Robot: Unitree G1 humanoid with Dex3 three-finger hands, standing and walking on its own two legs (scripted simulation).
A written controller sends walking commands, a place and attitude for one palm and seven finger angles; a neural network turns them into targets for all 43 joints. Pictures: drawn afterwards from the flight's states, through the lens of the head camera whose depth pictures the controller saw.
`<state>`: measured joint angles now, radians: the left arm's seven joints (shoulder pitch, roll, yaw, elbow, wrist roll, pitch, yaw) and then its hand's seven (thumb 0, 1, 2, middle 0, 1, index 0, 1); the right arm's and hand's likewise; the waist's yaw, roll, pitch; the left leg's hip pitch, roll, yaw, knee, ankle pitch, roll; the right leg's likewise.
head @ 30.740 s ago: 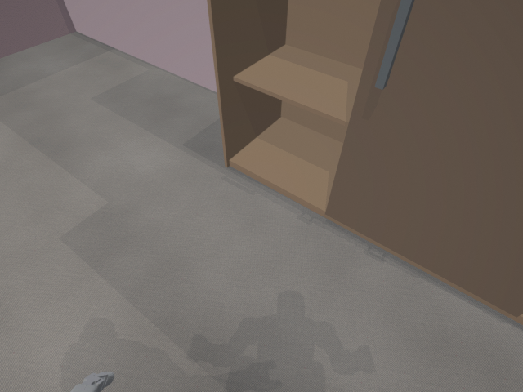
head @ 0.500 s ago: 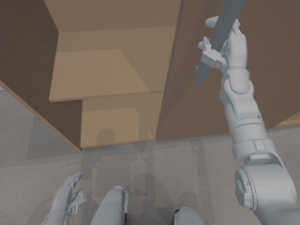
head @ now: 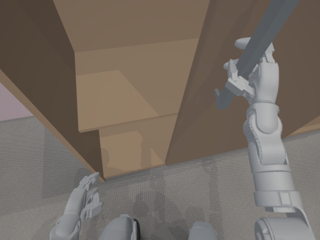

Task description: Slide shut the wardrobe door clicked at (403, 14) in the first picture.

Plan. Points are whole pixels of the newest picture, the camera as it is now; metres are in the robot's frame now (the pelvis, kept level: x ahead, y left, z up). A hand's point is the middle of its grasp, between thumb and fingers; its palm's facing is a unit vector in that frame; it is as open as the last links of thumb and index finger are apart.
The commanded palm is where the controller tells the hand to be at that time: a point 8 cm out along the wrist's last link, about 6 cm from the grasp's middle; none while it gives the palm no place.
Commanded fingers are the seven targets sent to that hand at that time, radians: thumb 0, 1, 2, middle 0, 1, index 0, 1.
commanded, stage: step sideways, sliding the door along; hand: right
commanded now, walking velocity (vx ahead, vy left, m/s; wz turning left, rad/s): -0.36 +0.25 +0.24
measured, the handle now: (243, 54) +0.44 -0.19 +0.18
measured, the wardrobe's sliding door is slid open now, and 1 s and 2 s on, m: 0.37 0.00 0.00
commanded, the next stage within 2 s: stop walking and hold the door there in 1.34 s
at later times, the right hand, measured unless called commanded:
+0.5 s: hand (130, 98) +0.36 +0.04 +0.15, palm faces -0.07 +0.99 -0.11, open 6.5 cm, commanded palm +0.34 +0.03 +0.15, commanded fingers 0.00 -0.90 -0.90 0.45 1.40 0.45 1.40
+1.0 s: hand (39, 111) +0.33 +0.19 +0.16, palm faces +0.12 +0.99 -0.08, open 6.6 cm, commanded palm +0.30 +0.22 +0.16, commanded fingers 0.00 -0.90 -0.90 0.45 1.40 0.45 1.40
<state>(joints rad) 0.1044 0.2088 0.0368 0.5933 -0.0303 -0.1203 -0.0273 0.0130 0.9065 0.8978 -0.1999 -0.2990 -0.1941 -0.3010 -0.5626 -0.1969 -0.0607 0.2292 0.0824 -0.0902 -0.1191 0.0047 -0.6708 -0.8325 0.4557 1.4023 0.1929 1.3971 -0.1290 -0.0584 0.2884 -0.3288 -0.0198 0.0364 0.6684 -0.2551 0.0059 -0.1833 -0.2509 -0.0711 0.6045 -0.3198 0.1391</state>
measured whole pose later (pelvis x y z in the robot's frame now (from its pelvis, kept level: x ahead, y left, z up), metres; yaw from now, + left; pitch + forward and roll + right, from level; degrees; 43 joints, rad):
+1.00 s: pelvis -0.10 +0.30 +0.00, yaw +11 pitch -2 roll +0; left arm 0.16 0.23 0.06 0.61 -0.02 -0.05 0.00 0.01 0.91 0.90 -0.20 -0.30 -0.19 -0.30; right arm -0.51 -0.22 -0.16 0.26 0.09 -0.03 -0.18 0.03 -0.74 -0.82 0.37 1.40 0.14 1.34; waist -0.06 -0.04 0.20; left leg -0.32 0.00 0.04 0.75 -0.38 0.00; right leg -0.26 -0.26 -0.09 0.56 -0.23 0.12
